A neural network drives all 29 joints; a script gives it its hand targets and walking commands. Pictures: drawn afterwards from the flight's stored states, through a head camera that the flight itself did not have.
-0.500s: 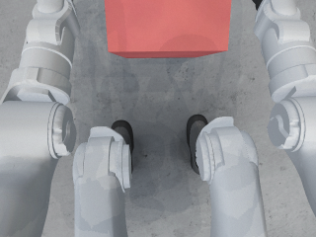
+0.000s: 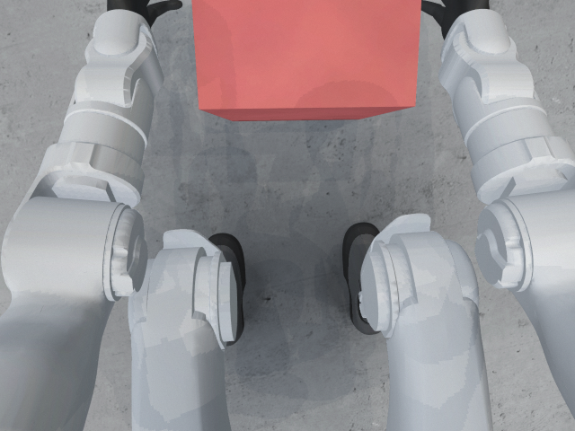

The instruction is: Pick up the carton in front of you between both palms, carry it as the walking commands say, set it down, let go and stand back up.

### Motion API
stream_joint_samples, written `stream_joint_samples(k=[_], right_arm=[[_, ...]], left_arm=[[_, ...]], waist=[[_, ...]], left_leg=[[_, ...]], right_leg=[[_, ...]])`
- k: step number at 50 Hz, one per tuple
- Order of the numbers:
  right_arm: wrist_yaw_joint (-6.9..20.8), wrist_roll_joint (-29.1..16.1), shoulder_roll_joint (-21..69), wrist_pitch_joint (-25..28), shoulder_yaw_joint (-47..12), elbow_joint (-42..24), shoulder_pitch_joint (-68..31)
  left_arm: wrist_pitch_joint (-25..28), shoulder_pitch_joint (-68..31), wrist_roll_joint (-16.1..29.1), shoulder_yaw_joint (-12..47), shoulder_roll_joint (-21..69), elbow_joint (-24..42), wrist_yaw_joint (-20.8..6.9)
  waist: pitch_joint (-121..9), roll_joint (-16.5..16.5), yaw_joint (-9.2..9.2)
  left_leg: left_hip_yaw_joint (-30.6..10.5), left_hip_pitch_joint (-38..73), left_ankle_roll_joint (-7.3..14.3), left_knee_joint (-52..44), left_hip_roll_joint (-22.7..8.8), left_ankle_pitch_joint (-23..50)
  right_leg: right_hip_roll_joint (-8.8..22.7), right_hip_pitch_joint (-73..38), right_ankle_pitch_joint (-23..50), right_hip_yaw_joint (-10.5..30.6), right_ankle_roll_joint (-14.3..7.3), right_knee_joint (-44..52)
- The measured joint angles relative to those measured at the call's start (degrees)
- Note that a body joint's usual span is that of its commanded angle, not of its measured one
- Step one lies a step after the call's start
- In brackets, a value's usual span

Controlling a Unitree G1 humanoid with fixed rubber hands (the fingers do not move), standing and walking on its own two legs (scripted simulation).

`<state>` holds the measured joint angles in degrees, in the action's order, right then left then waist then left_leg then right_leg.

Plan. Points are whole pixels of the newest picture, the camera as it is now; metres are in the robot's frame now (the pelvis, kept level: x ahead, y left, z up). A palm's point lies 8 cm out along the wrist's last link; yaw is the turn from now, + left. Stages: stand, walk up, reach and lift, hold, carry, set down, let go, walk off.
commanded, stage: reach and lift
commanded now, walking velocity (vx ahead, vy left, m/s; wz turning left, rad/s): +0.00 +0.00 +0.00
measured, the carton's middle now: (299, 33) +0.54 -0.02 -0.24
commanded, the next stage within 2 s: none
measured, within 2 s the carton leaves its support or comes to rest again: leaves its support in 0.42 s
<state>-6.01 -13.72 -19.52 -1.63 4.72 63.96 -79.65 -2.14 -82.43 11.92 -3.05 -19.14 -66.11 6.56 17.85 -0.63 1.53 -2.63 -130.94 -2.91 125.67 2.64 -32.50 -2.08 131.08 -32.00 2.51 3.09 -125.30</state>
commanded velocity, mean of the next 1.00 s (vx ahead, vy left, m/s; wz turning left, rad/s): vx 0.00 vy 0.00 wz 0.00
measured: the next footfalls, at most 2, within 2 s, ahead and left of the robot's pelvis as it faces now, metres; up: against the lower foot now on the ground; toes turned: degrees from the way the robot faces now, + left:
none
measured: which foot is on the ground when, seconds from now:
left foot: down 0.00-1.00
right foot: down 0.00-1.00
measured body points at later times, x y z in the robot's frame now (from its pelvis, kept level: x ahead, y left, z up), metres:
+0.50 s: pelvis +0.01 +0.00 +0.00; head +0.35 -0.01 +0.30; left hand +0.56 +0.13 -0.13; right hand +0.54 -0.17 -0.14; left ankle +0.11 +0.13 -0.33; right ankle +0.12 -0.13 -0.33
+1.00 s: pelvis +0.00 +0.01 +0.12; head +0.27 +0.00 +0.48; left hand +0.51 +0.14 +0.05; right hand +0.50 -0.16 +0.05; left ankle +0.11 +0.13 -0.33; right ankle +0.12 -0.13 -0.33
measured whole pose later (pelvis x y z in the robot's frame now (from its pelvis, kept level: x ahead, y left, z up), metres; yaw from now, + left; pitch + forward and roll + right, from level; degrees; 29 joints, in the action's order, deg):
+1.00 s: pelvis +0.00 +0.01 +0.12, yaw +0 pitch +43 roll +0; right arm -1.6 12.8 -1.0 -20.5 27.2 40.1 -60.6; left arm -19.2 -61.8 -10.6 -25.7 -0.9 -41.4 4.2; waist -8.1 -1.6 1.0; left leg -5.7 -116.5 -4.4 100.5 7.9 -27.5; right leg -6.1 116.6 -26.9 6.1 5.1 -100.0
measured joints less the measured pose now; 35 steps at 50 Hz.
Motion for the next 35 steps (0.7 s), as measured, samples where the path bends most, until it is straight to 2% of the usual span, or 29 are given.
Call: stream_joint_samples(k=[4, 5, 11, 13, 18, 20, 22, 24, 29, 32, 35], right_arm=[[-0.65, 1.02, 2.09, 0.2, 0.09, 2.48, -3.01], [-1.32, 1.87, 2.46, 0.07, 0.9, 2.83, -3.75], [-1.26, 5.45, 2.79, -2.16, 3.92, 2.61, -5.53], [0.05, 6.57, 3.25, -3.39, 5.55, 1.85, -5.11], [0.8, 7.91, 5.0, -5.88, 8.19, -3.94, 0.13], [0.56, 8.42, 5.48, -7.46, 7.33, -6.24, 2.46], [-1.56, 7.27, 5.84, -9.71, 5.38, -10.42, 5.31], [-2.2, 6.76, 7.0, -10.69, 6.2, -14.39, 8.35], [-1.34, 9.03, 9.63, -13.59, 9.81, -19.36, 12.96], [0.68, 15.58, 12.04, -15.15, 14.8, -18.12, 12.92], [2.72, 22.87, 14.74, -16.78, 20.93, -16.14, 12.94]], left_arm=[[-0.01, -2.15, 0.95, 1.25, 1.66, -0.95, -0.21], [0.1, -2.82, 0.42, 0.55, 2.01, -1.19, 1.14], [-2.32, -5.38, -5.08, -3.95, 3.06, -1.72, 2.27], [-3.28, -4.75, -7.66, -6.26, 3.67, -0.67, 1.55], [-6.35, 0.98, -8.61, -8.95, 5.89, 6.49, 1.71], [-7.3, 2.92, -8.86, -9.96, 6.76, 7.82, 1.92], [-8.62, 5.57, -7.11, -8.27, 7.21, 10.96, 2.77], [-9.6, 8.57, -6.13, -7.43, 7.82, 14.88, 3.51], [-12.37, 13.15, -8.99, -11.29, 10.83, 19.87, 2.59], [-13.58, 13.33, -14.28, -17.59, 13.3, 18.56, 0.62], [-15.53, 13.16, -21.8, -23.35, 15.25, 16.64, -1.49]], waist=[[1.44, 0.01, 0.34], [1.58, 0.01, 0.48], [2.77, 0.01, 0.6], [2.43, -0.05, 0.6], [-0.59, -0.21, 0.57], [-2.34, -0.39, 0.56], [-4.45, -0.65, 0.45], [-7.24, -0.66, 0.4], [-15.07, -1.18, 0.24], [-19.29, -1.49, 0.38], [-22.68, -1.21, 0.46]], left_leg=[[0.06, 0.52, 0.04, -0.92, 0.3, 0.64], [0.01, 0.34, 0.07, -1.1, 0.33, 0.81], [-0.17, 0.91, 0.13, -1.1, 0.66, 0.69], [-0.18, 0.85, 0.12, -0.55, 0.8, 0.28], [-0.02, -0.16, 0.05, 0.26, 1.13, -0.69], [-0.1, -0.64, -0.12, 0.26, 1.43, -0.82], [-0.39, -0.9, -0.56, 0.06, 2.04, -0.88], [-0.81, -0.86, -1.23, -0.43, 2.98, -0.9], [-1.73, 0.81, -2.27, -3.41, 4.26, -0.1], [-1.82, 2.96, -1.96, -6.44, 4.46, 0.64], [-1.91, 5.4, -1.42, -10.52, 4.44, 1.52]], right_leg=[[0.23, -0.71, 0.39, 0.08, 0.0, 0.84], [0.2, -0.59, 0.56, 0.05, 0.04, 1.1], [-0.01, -1.33, 0.47, 0.09, 0.3, 1.3], [-0.11, -1.25, 0.05, 0.17, 0.38, 0.74], [-0.27, -0.13, -0.98, 0.51, 0.41, -0.29], [-0.45, 0.35, -1.18, 0.66, 0.57, -0.35], [-0.91, 0.67, -1.21, 0.96, 0.83, -0.2], [-1.88, 0.8, -1.16, 1.65, 1.3, 0.15], [-3.02, -0.84, -0.37, 2.31, 2.29, 3.14], [-3.15, -3.01, 0.43, 2.51, 2.11, 6.18], [-3.74, -5.29, 1.63, 2.78, 1.82, 10.39]])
